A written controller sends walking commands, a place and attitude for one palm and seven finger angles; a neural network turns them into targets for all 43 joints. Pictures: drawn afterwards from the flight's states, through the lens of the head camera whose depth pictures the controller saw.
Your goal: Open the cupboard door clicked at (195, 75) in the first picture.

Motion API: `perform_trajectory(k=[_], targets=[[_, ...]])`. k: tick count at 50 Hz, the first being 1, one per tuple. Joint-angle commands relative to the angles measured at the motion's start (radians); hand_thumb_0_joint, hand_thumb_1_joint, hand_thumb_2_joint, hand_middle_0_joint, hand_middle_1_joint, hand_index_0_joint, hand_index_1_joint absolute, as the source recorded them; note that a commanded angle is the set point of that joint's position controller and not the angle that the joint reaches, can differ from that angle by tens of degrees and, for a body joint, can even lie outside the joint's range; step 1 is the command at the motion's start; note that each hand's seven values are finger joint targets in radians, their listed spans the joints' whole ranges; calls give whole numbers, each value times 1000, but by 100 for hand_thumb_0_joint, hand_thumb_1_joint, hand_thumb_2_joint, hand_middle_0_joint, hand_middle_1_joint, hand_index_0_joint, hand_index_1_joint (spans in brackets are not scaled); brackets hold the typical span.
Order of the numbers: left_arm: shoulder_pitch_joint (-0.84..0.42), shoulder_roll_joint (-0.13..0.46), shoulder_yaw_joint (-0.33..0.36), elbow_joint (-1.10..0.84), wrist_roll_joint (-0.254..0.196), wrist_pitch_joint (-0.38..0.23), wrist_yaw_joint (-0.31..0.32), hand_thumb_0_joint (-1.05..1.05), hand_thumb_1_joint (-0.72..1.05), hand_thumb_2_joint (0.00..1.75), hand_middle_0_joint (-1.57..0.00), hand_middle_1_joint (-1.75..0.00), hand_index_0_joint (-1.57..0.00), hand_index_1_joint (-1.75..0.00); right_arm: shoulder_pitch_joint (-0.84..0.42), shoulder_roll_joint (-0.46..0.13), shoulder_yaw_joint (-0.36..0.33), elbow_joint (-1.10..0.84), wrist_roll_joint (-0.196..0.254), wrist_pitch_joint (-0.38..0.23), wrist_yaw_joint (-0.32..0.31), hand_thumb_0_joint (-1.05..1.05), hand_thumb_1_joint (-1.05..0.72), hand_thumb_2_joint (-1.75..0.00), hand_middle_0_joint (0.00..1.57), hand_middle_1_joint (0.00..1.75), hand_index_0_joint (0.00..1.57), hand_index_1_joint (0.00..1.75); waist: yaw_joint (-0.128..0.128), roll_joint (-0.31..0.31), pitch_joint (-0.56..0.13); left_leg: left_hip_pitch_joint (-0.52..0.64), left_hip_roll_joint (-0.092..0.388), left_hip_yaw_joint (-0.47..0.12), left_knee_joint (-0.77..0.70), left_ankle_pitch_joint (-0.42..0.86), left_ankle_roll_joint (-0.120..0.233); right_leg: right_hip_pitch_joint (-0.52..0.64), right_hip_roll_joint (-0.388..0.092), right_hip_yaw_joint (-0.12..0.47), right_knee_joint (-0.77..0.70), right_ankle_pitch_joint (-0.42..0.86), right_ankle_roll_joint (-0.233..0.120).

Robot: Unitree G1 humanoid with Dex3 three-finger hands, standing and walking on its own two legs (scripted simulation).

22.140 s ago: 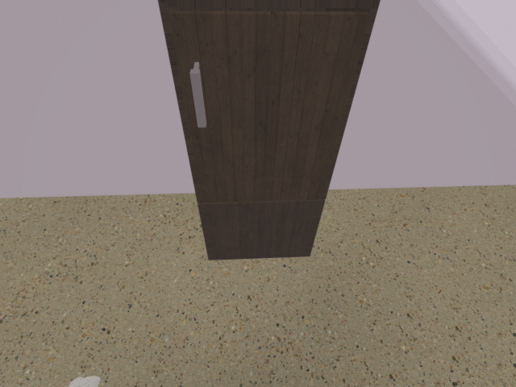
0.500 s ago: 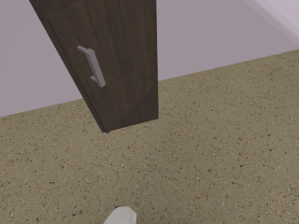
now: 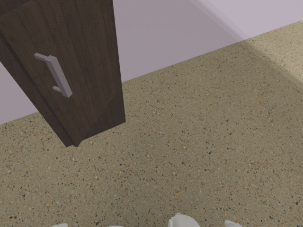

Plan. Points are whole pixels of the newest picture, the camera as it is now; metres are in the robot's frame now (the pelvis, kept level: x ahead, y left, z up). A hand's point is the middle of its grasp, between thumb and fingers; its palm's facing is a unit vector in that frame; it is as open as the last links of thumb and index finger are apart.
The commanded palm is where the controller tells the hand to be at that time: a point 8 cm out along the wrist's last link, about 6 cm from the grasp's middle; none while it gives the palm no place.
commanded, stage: walk to a spot facing it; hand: left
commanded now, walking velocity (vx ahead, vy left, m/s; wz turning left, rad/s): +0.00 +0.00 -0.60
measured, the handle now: (54, 76) +0.46 +0.34 +0.08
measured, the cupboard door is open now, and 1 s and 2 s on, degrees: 38 38 38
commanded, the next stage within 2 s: none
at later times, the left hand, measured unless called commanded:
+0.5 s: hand (110, 210) +0.17 +0.14 -0.18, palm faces -0.32 -0.93 -0.19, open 7.4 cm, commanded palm none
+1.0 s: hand (132, 208) +0.18 +0.07 -0.16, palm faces -0.53 -0.82 -0.21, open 7.4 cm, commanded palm none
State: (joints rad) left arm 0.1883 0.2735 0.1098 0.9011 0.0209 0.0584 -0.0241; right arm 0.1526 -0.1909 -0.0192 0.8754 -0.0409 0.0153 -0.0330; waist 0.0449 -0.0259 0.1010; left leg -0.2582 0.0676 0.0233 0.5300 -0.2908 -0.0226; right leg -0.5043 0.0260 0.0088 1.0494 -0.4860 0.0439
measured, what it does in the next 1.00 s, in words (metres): steps to the right, turning right: right foot, then left foot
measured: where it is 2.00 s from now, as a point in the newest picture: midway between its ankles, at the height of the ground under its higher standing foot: (217, 206)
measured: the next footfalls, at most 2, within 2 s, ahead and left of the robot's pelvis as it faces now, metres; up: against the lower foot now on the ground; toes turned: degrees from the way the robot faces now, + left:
right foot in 0.16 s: +0.05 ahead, -0.15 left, +0.00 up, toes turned -10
left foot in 0.44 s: +0.10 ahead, +0.09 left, +0.00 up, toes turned -15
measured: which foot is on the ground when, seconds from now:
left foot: down 0.00-0.16, up 0.18-0.42, down 0.44-0.74, up 0.76-1.00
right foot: up 0.00-0.14, down 0.16-0.44, up 0.46-0.72, down 0.74-1.00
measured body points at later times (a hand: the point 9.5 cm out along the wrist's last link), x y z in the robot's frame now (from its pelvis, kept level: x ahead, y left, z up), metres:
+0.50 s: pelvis +0.01 -0.01 -0.01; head +0.06 -0.01 +0.44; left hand +0.19 +0.19 -0.16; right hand -0.03 -0.27 -0.14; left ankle +0.06 +0.10 -0.74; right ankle +0.00 -0.14 -0.71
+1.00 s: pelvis +0.06 -0.08 +0.01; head +0.09 -0.10 +0.45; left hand +0.21 +0.12 -0.15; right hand -0.02 -0.34 -0.13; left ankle +0.19 +0.00 -0.70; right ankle -0.04 -0.14 -0.74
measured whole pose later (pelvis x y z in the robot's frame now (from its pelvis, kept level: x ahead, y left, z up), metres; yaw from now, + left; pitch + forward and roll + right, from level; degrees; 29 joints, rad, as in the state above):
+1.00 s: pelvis +0.06 -0.08 +0.01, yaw -37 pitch +1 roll +1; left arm 0.31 0.20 0.08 1.00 0.03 -0.01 -0.02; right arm 0.17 -0.23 -0.06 0.91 -0.03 0.00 0.02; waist 0.02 -0.02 0.07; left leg -0.48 0.07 0.06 0.77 -0.33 -0.07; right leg -0.16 0.02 0.04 0.44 -0.29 -0.03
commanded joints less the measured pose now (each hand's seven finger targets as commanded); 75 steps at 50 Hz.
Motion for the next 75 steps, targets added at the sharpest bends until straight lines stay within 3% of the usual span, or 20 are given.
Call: perform_trajectory(k=[1, 6, 8, 20, 22, 23, 28, 35, 37, 39, 43, 51, 52, 54, 55, 62, 69, 70, 71, 75], targets=[[-37, 19, -15, -100, -1, -24, -18, 0, 90, 90, -20, -30, -20, -30, 84, -219, -70, -44, 2, -21, -14, 0, -90, -90, 20, 30, 20, 30, -64, 245, -142, 127, 233, -34, -105, 544, 146, 63, -32, -77, -183, 42, 1], [78, 75, -2, -64, -1, -37, -13, 0, 90, 90, -20, -30, -20, -30, 68, -233, -79, -48, 14, -9, 2, 0, -90, -90, 20, 30, 20, 30, -1, 164, -142, -42, 199, 53, 104, 322, 42, 384, -36, -77, -545, 327, -53], [174, 262, 29, -37, 0, -50, 17, 0, 90, 90, -20, -30, -20, -30, 22, -135, -54, -110, 31, 1, 7, 0, -90, -90, 20, 30, 20, 30, 59, -295, -176, -326, -4, 88, 549, -389, -45, 493, -446, 451, -712, 791, -255], [-79, 132, 4, -88, -3, -20, 30, 0, 90, 90, -20, -30, -20, -30, 210, -127, -49, 4, 32, -12, -2, 0, -90, -90, 20, 30, 20, 30, -103, -86, -155, 102, -22, 10, -57, 6, -19, 111, -151, 304, -586, 332, -139], [-59, 39, -19, -129, -15, -14, 12, 0, 90, 90, -20, -30, -20, -30, 221, -287, -75, -16, 6, -27, -14, 0, -90, -90, 20, 30, 20, 30, -97, 371, -131, 180, 394, -444, -311, 9, 157, -125, 50, 32, -190, -90, -22], [-80, 72, -15, -141, -2, -22, 6, 0, 90, 90, -20, -30, -20, -30, 206, -288, -73, -34, 6, -30, -12, 0, -90, -90, 20, 30, 20, 30, -94, 253, -120, 77, 451, -463, -296, 29, 221, -78, -18, 55, -43, -93, -18], [-93, 5, -15, -100, -1, -17, -19, 0, 90, 90, -20, -30, -20, -30, 135, -198, -58, -27, 1, -33, -16, 0, -90, -90, 20, 30, 20, 30, -63, 222, -118, 128, 249, -35, -170, 421, 132, -28, -55, -54, -49, 28, 7], [16, 33, -7, -59, 5, -43, -27, 0, 90, 90, -20, -30, -20, -30, 156, -218, -77, 0, 6, -24, 12, 0, -90, -90, 20, 30, 20, 30, -29, 146, -128, -49, 239, 83, -29, -140, 49, 370, -13, -142, -568, 130, -47], [217, 231, 41, 9, 8, -61, 2, 0, 90, 90, -20, -30, -20, -30, -5, -102, -49, -94, 25, -25, 30, 0, -90, -90, 20, 30, 20, 30, 101, -391, -81, -525, 10, 180, 476, -448, -45, 609, -413, 515, -857, -20, -241], [171, 190, 32, 3, -1, -70, 26, 0, 90, 90, -20, -30, -20, -30, -62, -150, -61, -96, 24, -27, 31, 0, -90, -90, 20, 30, 20, 30, 57, -173, -44, -555, 69, -16, 621, -251, -33, 510, -393, 517, -863, -151, -301], [69, 113, 12, -9, 8, -95, 24, 0, 90, 90, -20, -30, -20, -30, -12, -106, -64, -52, 15, -26, 47, 0, -90, -90, 20, 30, 20, 30, -24, -116, -35, -343, 50, 16, 445, -74, -48, 328, -267, 271, -836, 128, -238], [65, 116, 19, 24, 1, -95, 9, 0, 90, 90, -20, -30, -20, -30, 66, -109, -61, -25, 20, -68, 36, 0, -90, -90, 20, 30, 20, 30, -76, -68, -72, 41, -36, 64, -8, 56, -35, 212, -193, 250, -706, 145, -197], [50, 80, 11, 16, 1, -94, 6, 0, 90, 90, -20, -30, -20, -30, 167, -148, -67, 14, 19, -77, 22, 0, -90, -90, 20, 30, 20, 30, -122, 26, -95, 231, -4, 31, -85, 13, -21, 95, -135, 209, -582, 148, -162], [45, -6, -14, -35, -8, -97, -9, 0, 90, 90, -20, -30, -20, -30, 417, -311, -98, 58, -11, -82, 0, 0, -90, -90, 20, 30, 20, 30, -203, 386, -208, 464, 446, -557, -319, -326, 157, -224, 43, -12, 14, -122, -77], [-15, 14, -7, -51, 4, -105, -15, 0, 90, 90, -20, -30, -20, -30, 382, -296, -92, 51, -7, -78, 3, 0, -90, -90, 20, 30, 20, 30, -189, 234, -137, 349, 476, -592, -344, -355, 208, -266, -39, 43, 145, -73, -88], [-42, -52, -24, -27, 9, -70, -46, 0, 90, 90, -20, -30, -20, -30, 218, -158, -59, 55, 2, -96, 11, 0, -90, -90, 20, 30, 20, 30, -67, 197, -73, 104, 261, 10, -340, 21, 125, -92, -134, -49, -122, 211, -46], [58, 14, -8, 16, 15, -84, -30, 0, 90, 90, -20, -30, -20, -30, 204, -153, -55, 83, 3, -67, 30, 0, -90, -90, 20, 30, 20, 30, 15, 75, -108, -45, 206, 141, -87, 42, 66, 396, -32, -154, -484, 253, -78], [212, 88, 11, 64, 17, -98, -18, 0, 90, 90, -20, -30, -20, -30, 187, -122, -45, 74, 16, -69, 38, 0, -90, -90, 20, 30, 20, 30, 92, -78, -170, -211, 126, 232, 197, 57, 23, 637, -154, 22, -574, 97, -140], [349, 219, 43, 105, 10, -104, 0, 0, 90, 90, -20, -30, -20, -30, 155, -51, -32, 29, 31, -74, 44, 0, -90, -90, 20, 30, 20, 30, 139, -396, -225, -464, -18, 235, 543, -342, -13, 784, -433, 489, -761, 22, -265], [98, 70, -6, 54, -2, -104, 32, 0, 90, 90, -20, -30, -20, -30, 95, -81, -45, 73, 12, -66, 35, 0, -90, -90, 20, 30, 20, 30, -1, -138, -77, -412, 119, -4, 617, -120, -16, 416, -357, 262, -819, 205, -256]])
